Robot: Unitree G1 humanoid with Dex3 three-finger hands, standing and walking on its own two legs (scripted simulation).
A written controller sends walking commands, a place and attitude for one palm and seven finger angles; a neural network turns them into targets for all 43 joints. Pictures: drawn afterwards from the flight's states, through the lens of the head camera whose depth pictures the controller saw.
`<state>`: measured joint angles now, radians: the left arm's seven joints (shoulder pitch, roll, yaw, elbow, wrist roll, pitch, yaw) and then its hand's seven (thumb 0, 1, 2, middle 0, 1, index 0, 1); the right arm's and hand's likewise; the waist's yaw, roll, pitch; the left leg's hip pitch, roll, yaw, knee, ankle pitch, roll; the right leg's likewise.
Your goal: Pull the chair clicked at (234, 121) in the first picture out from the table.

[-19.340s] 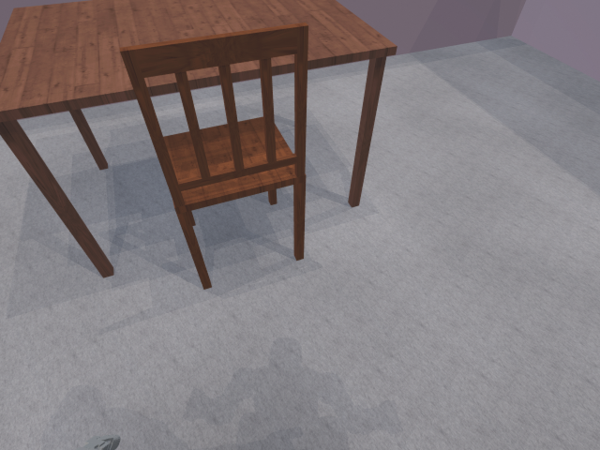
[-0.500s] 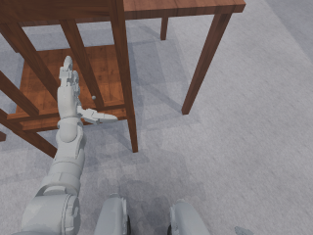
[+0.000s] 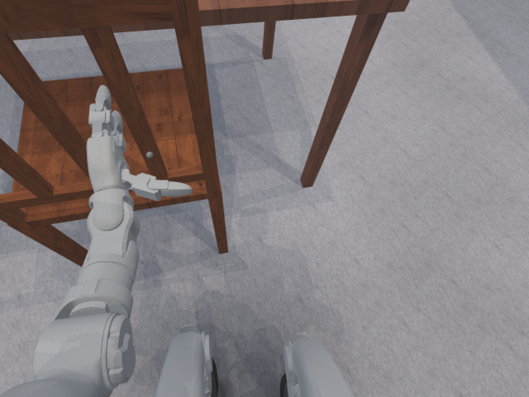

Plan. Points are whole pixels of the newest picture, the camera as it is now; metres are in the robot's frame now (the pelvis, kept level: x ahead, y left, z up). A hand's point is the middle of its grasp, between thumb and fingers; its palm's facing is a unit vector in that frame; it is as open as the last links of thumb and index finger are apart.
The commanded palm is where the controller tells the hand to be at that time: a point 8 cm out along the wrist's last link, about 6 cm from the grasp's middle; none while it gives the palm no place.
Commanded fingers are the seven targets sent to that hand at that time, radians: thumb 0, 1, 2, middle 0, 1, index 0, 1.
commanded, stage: push the fingers through the gap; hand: left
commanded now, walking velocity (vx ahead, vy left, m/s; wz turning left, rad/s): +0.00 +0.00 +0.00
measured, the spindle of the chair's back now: (62, 129) +0.49 +0.27 +0.06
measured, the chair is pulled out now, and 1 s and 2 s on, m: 0.00 0.00 0.04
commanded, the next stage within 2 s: hook a spindle and tug to test in 0.10 s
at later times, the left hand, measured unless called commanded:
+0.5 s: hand (156, 152) +0.47 +0.14 +0.03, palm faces +0.15 -0.99 -0.01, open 15.9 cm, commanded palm +0.44 +0.18 +0.03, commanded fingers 0.00 -0.44 0.32 -0.34 -0.96 -0.34 -0.96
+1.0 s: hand (157, 148) +0.48 +0.14 +0.03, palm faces +0.19 -0.98 -0.01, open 7.2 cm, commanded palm +0.44 +0.18 +0.03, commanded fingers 0.00 0.90 0.90 -0.50 -1.45 -0.50 -1.45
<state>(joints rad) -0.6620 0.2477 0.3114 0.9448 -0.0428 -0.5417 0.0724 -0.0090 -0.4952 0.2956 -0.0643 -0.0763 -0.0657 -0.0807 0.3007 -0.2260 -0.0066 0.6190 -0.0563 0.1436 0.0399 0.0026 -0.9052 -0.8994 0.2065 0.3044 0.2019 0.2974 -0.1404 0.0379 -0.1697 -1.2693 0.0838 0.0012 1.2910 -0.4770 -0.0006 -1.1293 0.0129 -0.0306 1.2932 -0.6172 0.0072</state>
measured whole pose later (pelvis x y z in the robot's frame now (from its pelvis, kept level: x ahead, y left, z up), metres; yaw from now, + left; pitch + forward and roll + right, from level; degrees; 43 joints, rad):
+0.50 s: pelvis +0.00 +0.00 +0.00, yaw +0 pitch +26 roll -3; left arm -0.71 0.24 0.28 0.99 -0.02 -0.56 0.10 -0.01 -0.50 0.30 -0.19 -0.46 -0.19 -0.47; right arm 0.27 -0.23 -0.01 0.61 -0.06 0.15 0.04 0.00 -0.91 -0.90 0.21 0.30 0.20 0.30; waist -0.14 0.04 -0.17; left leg -1.29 0.08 -0.01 1.31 -0.48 0.00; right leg -1.14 0.01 -0.04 1.31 -0.62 0.01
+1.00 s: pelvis +0.00 +0.00 +0.00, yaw +0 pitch +26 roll -3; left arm -0.68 0.23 0.28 0.96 -0.04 -0.54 0.13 0.00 0.43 0.69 -0.44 -1.36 -0.41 -1.38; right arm 0.29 -0.23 -0.02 0.62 -0.06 0.15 0.05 0.00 -0.91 -0.90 0.21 0.30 0.20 0.30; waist -0.14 0.04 -0.17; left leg -1.27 0.08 0.00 1.29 -0.48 -0.01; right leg -1.13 0.01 -0.03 1.29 -0.62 0.00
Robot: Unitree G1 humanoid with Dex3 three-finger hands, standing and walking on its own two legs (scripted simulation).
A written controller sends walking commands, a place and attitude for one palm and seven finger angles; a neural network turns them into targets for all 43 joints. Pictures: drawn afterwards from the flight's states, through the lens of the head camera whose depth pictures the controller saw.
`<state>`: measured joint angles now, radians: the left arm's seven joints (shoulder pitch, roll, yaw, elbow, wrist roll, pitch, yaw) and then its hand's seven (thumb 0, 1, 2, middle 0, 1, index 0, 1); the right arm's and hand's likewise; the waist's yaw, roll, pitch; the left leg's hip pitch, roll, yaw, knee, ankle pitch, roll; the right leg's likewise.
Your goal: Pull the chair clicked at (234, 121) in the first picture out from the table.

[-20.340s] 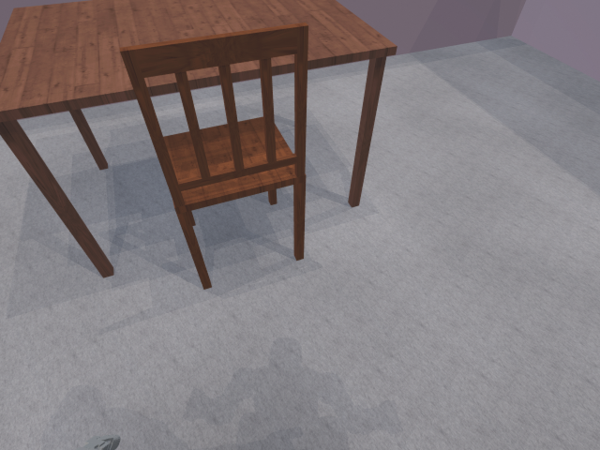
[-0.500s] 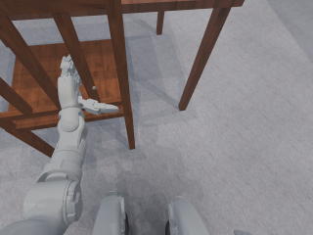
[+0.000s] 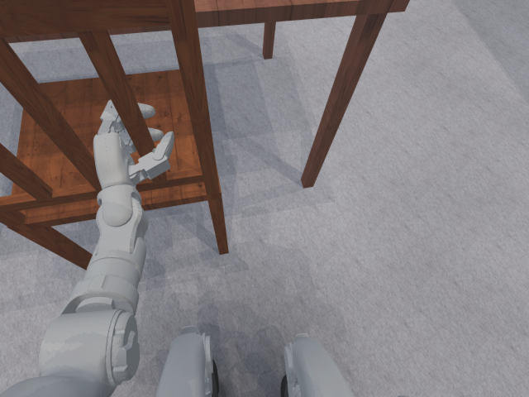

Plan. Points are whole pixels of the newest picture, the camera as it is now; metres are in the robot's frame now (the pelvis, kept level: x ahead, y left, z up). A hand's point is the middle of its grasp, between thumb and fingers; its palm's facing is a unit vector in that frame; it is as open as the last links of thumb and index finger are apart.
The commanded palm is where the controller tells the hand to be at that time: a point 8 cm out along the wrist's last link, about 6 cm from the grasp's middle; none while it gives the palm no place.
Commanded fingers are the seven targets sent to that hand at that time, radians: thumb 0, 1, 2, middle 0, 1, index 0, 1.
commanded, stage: hook a spindle and tug to test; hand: left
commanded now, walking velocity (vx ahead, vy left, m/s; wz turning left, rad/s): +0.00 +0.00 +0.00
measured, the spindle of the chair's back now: (60, 132) +0.49 +0.27 +0.06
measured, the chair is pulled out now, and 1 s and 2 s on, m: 0.00 0.04 0.17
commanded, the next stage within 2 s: step backward, pulling the chair out in 0.70 s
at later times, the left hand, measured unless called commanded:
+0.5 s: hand (155, 162) +0.45 +0.14 +0.03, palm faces +0.16 -0.99 -0.01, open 5.8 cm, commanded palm +0.40 +0.18 +0.03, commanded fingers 0.00 0.90 0.90 -0.50 -1.45 -0.50 -1.45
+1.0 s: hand (150, 176) +0.42 +0.14 +0.05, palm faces +0.08 -0.99 -0.11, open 5.8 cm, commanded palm +0.40 +0.19 +0.04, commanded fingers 0.00 0.90 0.90 -0.50 -1.45 -0.50 -1.45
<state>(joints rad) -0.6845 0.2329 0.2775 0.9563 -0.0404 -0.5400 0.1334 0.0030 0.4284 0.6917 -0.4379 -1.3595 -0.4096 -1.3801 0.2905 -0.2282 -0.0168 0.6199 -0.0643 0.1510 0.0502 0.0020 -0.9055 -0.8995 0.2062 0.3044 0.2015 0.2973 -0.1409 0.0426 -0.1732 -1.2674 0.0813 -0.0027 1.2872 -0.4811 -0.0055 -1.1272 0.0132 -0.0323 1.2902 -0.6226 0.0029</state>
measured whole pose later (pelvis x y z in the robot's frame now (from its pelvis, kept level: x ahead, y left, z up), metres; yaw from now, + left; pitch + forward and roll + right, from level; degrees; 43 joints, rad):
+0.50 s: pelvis +0.02 +0.00 +0.01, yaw +0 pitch +26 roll -2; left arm -0.47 0.18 0.21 0.72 -0.09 -0.50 0.11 0.02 0.70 0.77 -0.37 -1.40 -0.36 -1.42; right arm 0.27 -0.22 -0.02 0.58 -0.05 0.14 0.06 0.00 -0.91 -0.90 0.21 0.30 0.20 0.30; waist -0.11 0.03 -0.17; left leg -1.18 0.08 0.02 1.23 -0.50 -0.01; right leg -1.04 0.01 -0.02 1.23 -0.63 0.01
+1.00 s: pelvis +0.03 +0.01 +0.08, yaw +0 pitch +15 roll -1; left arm -0.43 0.19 0.10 0.80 -0.09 -0.21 0.11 0.06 0.70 0.79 -0.29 -1.17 -0.39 -1.44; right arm 0.26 -0.20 0.03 0.54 0.04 0.19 -0.05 0.00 -0.91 -0.90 0.21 0.30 0.20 0.30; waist -0.09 0.03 -0.05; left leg -0.77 0.06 0.05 0.89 -0.37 0.01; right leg -0.65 0.00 0.00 0.87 -0.48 0.02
